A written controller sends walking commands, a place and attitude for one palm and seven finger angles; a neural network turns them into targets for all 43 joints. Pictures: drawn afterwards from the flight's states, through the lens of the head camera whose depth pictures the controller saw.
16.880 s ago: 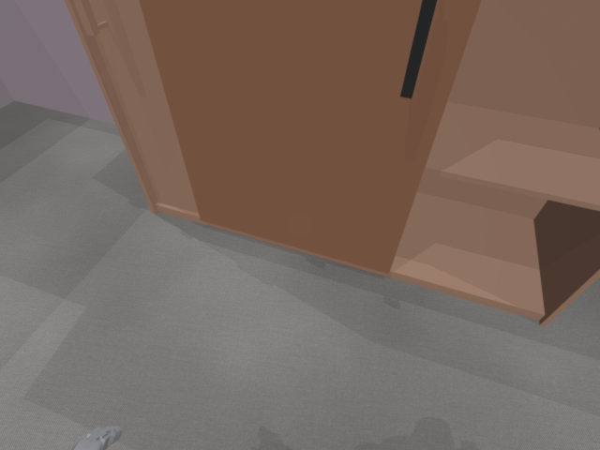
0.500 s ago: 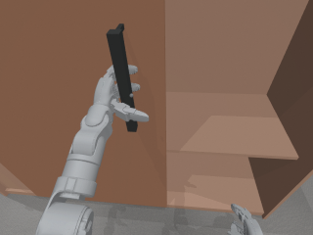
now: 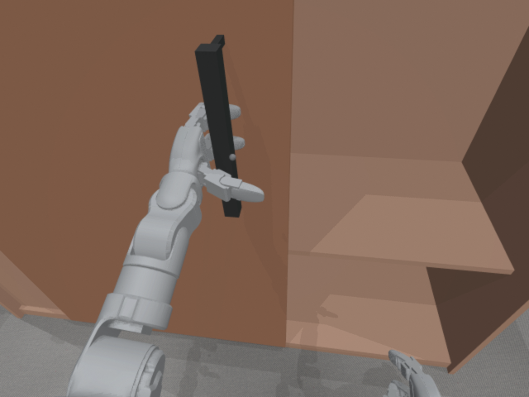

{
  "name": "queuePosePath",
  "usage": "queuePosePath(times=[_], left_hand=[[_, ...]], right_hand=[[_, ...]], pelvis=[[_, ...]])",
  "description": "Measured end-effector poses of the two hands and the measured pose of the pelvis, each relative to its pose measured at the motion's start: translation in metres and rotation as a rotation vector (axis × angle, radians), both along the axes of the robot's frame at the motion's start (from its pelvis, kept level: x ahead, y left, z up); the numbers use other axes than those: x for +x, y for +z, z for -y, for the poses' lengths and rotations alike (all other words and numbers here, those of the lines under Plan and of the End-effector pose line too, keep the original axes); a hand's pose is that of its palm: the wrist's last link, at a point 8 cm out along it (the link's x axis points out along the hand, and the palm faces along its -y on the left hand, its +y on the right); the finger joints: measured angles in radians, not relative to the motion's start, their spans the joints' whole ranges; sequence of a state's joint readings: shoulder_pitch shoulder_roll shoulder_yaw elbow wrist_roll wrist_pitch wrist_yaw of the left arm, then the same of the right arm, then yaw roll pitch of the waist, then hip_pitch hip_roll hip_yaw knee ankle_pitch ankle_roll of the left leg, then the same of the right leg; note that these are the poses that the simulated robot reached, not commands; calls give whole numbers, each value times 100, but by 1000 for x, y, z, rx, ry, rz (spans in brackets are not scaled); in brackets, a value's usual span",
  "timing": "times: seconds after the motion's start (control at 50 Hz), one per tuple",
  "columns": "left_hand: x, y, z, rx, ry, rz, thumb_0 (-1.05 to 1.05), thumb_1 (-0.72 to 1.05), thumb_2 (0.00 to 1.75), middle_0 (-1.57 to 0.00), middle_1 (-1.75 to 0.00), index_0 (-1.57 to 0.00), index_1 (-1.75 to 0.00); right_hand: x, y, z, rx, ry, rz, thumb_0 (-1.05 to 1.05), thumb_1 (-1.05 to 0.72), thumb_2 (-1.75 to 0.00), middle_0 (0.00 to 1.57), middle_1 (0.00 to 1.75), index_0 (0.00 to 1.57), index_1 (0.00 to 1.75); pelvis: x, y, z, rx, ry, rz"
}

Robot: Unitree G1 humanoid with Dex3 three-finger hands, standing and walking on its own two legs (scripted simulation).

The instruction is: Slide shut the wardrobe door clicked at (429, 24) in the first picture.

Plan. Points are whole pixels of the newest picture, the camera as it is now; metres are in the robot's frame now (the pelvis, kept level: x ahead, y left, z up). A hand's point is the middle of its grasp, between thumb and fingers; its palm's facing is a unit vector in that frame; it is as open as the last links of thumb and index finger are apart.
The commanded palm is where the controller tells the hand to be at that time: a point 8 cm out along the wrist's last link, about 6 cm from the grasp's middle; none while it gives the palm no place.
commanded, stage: slide the fingers in behind the handle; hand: left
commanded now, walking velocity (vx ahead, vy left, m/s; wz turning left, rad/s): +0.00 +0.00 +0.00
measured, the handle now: (226, 137) +0.45 +0.09 +0.20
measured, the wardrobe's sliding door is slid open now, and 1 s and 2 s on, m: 0.57 0.57 0.57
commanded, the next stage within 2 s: grip the handle and tug to test in 0.34 s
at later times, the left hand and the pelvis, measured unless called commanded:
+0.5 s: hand (235, 154) +0.40 +0.07 +0.20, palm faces -0.05 -1.00 -0.01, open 14.0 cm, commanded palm +0.38 +0.12 +0.19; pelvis -0.01 +0.00 +0.00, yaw +0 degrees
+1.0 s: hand (235, 153) +0.40 +0.07 +0.20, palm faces -0.04 -1.00 -0.02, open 7.8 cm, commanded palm +0.38 +0.11 +0.19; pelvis +0.00 +0.01 +0.00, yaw -1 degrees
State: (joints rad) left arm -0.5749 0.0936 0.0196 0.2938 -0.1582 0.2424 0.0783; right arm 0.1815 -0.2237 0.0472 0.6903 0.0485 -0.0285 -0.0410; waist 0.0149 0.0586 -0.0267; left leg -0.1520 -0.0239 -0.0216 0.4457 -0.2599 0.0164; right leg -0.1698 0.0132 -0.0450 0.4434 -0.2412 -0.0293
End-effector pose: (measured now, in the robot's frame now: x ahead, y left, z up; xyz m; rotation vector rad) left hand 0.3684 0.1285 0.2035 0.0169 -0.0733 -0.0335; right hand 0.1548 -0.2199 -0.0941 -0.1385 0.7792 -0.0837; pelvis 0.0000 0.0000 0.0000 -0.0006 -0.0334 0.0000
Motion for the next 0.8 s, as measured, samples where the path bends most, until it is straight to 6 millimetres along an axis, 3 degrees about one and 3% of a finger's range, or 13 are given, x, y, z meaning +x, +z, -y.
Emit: queuePosePath(times=[0.52, 0.64, 0.8], left_hand=[[13, -3, 2, -4, -18, -11, -2, -49, 31, -30, -121, -29, -120], [14, -3, 1, -7, -21, -12, -2, -36, 36, -32, -123, -31, -122], [14, -4, 2, -4, -12, -6, -1, -5, 50, -35, -127, -32, -127]], right_hand=[[-28, -6, 2, -14, -38, -36, 1, -91, -90, 20, 30, 20, 30], [-26, -5, 1, -13, -40, -25, 1, -91, -90, 20, 30, 20, 30], [-20, -3, -1, -1, -39, -4, 1, -91, -90, 20, 30, 20, 30]], pelvis=[[-6, 0, -4, -2, -8, -9], [-6, 0, -5, -2, -11, -11], [-2, 0, -6, -2, -15, -11]])
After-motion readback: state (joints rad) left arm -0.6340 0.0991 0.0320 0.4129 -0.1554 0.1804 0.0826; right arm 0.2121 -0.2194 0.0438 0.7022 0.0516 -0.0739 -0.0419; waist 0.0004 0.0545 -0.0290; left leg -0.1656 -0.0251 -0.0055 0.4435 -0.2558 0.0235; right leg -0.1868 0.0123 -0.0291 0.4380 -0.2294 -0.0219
